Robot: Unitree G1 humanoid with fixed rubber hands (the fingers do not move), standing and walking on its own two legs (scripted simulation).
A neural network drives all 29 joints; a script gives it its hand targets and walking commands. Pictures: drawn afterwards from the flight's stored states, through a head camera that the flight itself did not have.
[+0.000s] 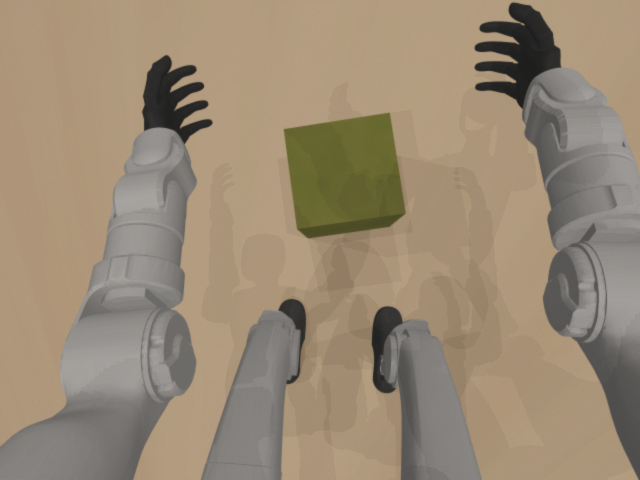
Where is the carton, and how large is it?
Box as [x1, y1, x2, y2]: [284, 113, 405, 237]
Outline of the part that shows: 389,113 284,129 297,228 307,237 389,226 405,213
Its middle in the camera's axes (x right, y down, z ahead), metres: +0.06 -0.12 +0.87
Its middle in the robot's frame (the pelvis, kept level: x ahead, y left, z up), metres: +0.52 +0.02 -0.52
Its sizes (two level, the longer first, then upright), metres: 0.210 0.200 0.250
